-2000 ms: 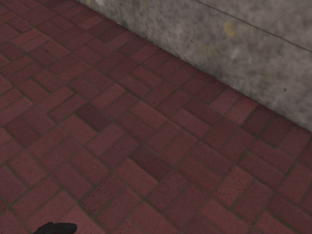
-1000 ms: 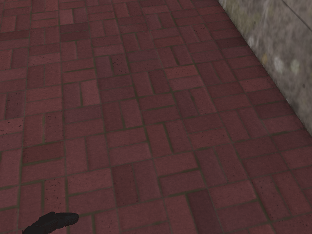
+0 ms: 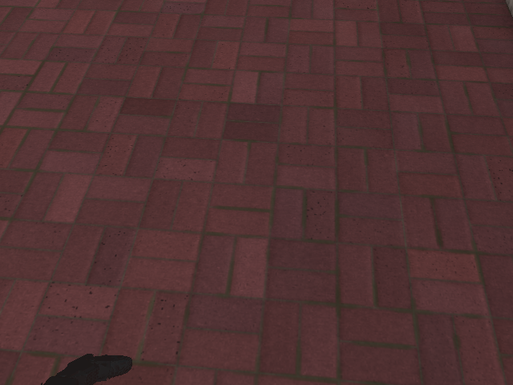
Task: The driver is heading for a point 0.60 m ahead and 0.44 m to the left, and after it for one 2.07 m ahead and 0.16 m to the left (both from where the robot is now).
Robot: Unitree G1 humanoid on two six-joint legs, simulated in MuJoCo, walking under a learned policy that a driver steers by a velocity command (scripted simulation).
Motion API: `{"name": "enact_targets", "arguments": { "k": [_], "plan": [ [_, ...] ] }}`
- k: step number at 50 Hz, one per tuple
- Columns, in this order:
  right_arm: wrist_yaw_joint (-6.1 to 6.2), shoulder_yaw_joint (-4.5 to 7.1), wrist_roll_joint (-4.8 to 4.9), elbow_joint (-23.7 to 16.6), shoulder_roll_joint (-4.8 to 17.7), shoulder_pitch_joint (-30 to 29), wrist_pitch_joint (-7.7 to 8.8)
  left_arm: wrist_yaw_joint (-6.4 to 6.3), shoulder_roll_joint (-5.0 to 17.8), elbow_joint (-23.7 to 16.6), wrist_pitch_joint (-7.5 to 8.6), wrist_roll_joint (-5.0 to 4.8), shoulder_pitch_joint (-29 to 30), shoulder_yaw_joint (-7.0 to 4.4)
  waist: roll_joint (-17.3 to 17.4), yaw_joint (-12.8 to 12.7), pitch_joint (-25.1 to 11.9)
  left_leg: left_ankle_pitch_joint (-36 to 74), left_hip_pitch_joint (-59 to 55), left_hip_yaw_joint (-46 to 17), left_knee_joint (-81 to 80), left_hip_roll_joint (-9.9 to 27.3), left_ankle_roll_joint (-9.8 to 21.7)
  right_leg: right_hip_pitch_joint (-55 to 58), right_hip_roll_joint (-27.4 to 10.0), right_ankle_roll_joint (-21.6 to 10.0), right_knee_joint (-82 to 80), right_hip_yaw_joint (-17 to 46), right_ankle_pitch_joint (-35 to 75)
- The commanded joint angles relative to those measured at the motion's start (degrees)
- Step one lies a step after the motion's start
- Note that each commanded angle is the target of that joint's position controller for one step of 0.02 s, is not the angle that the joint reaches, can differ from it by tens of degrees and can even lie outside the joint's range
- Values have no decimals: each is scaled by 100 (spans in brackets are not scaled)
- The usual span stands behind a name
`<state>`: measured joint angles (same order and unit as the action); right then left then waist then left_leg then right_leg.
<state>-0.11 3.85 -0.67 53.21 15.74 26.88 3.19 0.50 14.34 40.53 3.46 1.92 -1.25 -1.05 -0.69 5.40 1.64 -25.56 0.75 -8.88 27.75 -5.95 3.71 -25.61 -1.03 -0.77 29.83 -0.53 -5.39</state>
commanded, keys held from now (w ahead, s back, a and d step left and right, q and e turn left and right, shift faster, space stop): w+q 1.00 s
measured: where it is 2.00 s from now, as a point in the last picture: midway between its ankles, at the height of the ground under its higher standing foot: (161, 322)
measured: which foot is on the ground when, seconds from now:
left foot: down 0.00-0.00, up 0.02-0.48, down 0.50-1.00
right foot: down 0.00-0.52, up 0.54-1.00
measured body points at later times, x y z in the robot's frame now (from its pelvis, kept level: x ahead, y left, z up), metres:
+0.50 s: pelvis +0.25 +0.03 +0.00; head +0.29 +0.05 +0.44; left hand +0.14 +0.27 -0.14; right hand +0.54 -0.12 -0.09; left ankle +0.34 +0.13 -0.72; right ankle +0.11 -0.11 -0.72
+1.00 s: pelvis +0.50 +0.14 +0.01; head +0.53 +0.17 +0.46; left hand +0.58 +0.45 -0.08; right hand +0.62 -0.13 -0.11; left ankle +0.34 +0.12 -0.72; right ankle +0.71 +0.12 -0.70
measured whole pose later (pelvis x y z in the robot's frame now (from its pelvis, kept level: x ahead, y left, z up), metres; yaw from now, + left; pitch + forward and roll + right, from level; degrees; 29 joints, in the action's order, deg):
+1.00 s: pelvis +0.50 +0.14 +0.01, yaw +35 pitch +2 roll +0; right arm 0.5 3.8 -0.8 50.6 15.9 27.2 2.5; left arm 1.6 15.0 39.2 1.0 1.8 -0.7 -1.3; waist -2.0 6.1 2.1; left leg -19.9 -3.2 -12.2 16.4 -8.7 7.2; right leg -34.3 -2.2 1.4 35.7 1.2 -3.7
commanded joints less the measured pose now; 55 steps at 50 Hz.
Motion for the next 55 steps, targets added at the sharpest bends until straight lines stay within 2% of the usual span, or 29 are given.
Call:
{"name": "enact_targets", "arguments": {
  "k": [1,2,3,4,6,10,13,16,20,23,24,25,26,27,28,29,30,31,33,36,40,47,49,50,51,52,53,54,55],
  "plan": [
    [0,34,170,-759,168,194,109,-166,1870,137,49,158,-2188,-534,-1958,-913,-1718,-684,3256,369,3599,-262,159,4108,-2560,-894,-1531,4044,-2278],
    [41,94,-17,-556,608,141,4,-143,1342,70,-18,60,-1767,-450,-1042,-712,-1058,-328,3611,225,4203,283,213,3393,-2423,-949,-1607,4027,-2839],
    [-13,120,-56,-541,635,-204,-32,-120,844,-4,-17,12,-1380,-329,-387,-645,-434,216,3570,250,4167,499,202,2714,-2144,-852,-1654,3121,-2566],
    [-61,100,-50,-566,513,-443,-54,-102,635,24,6,6,-1219,-273,-202,-598,-144,558,3421,314,3971,682,139,2268,-1857,-758,-1746,2267,-1658],
    [-155,95,-134,-585,424,-574,-171,-115,524,153,78,-13,-1283,-235,-553,-515,-45,779,3201,445,3773,847,26,1937,-1494,-608,-1855,1234,-465],
    [-295,40,-127,-834,258,-1170,-298,-64,585,395,237,-103,-1666,-282,-487,-518,-47,1314,3665,575,3672,927,-60,2129,-1476,-702,-1946,353,1015],
    [-373,-19,-129,-1074,186,-1806,-288,-67,541,541,227,-92,-1851,-281,-441,-597,121,1862,3970,741,3003,977,-142,2215,-1385,-724,-2047,-200,1282],
    [-455,-119,-116,-1290,58,-2436,-247,-78,616,643,220,-88,-1936,-300,-435,-702,260,2451,3620,1063,1860,954,-107,2147,-1274,-641,-2082,-704,1337],
    [-490,-140,-164,-1508,133,-2935,-260,-133,817,841,153,-89,-2244,-353,-407,-790,385,2104,3311,1443,1032,846,139,2640,-1473,-566,-1894,-1027,1904],
    [-408,-69,-209,-1454,281,-2604,-270,-183,1040,951,20,-83,-2331,-394,-529,-578,60,1248,2554,1737,739,363,474,3078,-1525,-484,-772,-1334,4183],
    [-365,-6,-214,-1311,385,-2085,-238,-190,1113,958,-40,-85,-2329,-404,-513,-356,-259,1058,1956,1753,586,138,624,3058,-1519,-476,85,-1397,4603],
    [-290,100,-254,-1007,543,-1153,-189,-185,1129,905,-87,-99,-2257,-393,-294,55,-779,1216,729,1641,172,-12,814,2532,-1423,-358,1377,-1512,4104],
    [-183,272,-290,-820,1040,-339,-182,-163,905,710,-85,-48,-2324,-329,371,315,-1434,437,-731,172,-35,1064,1109,1252,-1253,-171,3128,-1510,1796],
    [-123,393,-110,-1018,1614,-675,-254,-42,477,220,-46,-114,-2271,-267,1682,-126,-1850,301,-2101,-3096,-839,2549,1943,-1200,48,220,5124,-1000,-2638],
    [-65,382,-39,-1046,1487,-451,-327,-37,969,88,4,-51,-1525,-344,622,232,-1587,1087,-1942,-3008,-1173,2511,1894,-1860,-80,187,5262,-19,-2302],
    [-4,322,-8,-933,1245,-684,-314,-14,805,23,74,-138,-1302,-292,392,36,-887,1818,-1333,-2089,-1128,2365,1778,-1933,-375,118,4936,106,-1735],
    [5,246,23,-880,947,-921,-262,-32,744,138,113,-144,-1449,-268,55,-278,-386,2708,-459,-1538,-1195,2071,1546,-1518,-573,111,4280,114,-1473],
    [27,202,42,-882,813,-1126,-202,-37,721,158,48,-51,-1468,-275,0,-497,-218,3148,50,-1142,-1240,1755,1378,-1140,-687,147,3886,181,-1463],
    [11,135,67,-929,672,-1304,-87,-8,667,252,-159,90,-1742,-268,93,-734,-291,3529,538,-798,-1364,1457,1307,-624,-682,256,3553,158,-1418],
    [-37,182,67,-829,839,-1012,-4,44,555,122,-285,80,-1394,-253,133,-685,-150,3161,828,-713,-1617,1248,1281,-804,-619,381,3007,48,-934],
    [-38,187,61,-680,847,-463,3,43,576,-197,-288,57,-401,-251,261,-339,149,2878,531,-918,-1745,1188,1107,-1452,-543,448,2049,86,-63],
    [68,186,-7,-493,890,232,-4,107,561,-642,-168,-14,723,-159,409,50,195,4013,-345,-1197,-1177,1244,978,-1503,-110,278,825,77,305],
    [123,207,-25,-512,975,146,-8,98,639,-691,-119,-37,645,-160,495,-67,190,4294,-364,-1344,-985,1310,845,-1006,-5,156,423,144,160],
    [138,219,-27,-552,1035,-39,-6,73,702,-623,-95,-45,345,-179,543,-250,140,4573,-185,-1336,-820,1291,720,-433,85,70,201,139,-16],
    [124,232,-30,-604,1111,-260,10,18,821,-465,-68,-55,-182,-229,557,-509,-62,5234,72,-1266,-396,1184,569,438,257,-37,67,77,-283],
    [73,236,1,-617,1151,-379,41,-55,977,-233,-16,-55,-963,-303,371,-876,-482,5563,297,-1096,495,926,429,1525,316,-162,-208,11,-229],
    [6,183,57,-694,955,-420,92,-148,1251,-109,53,26,-1835,-386,58,-1267,-1125,4570,1017,-868,1840,577,300,2942,-417,-382,-379,690,-701],
    [19,45,210,-858,330,-38,112,-222,1717,-115,54,182,-2338,-482,-1003,-1191,-1871,1260,2386,-133,3628,-177,65,4291,-2038,-843,-601,2781,-892],
    [55,69,83,-811,579,402,88,-174,1696,-87,-16,67,-2019,-500,-1548,-785,-1972,-539,2984,-19,4408,-379,22,4013,-2485,-1384,-1108,4480,169]
  ]
}}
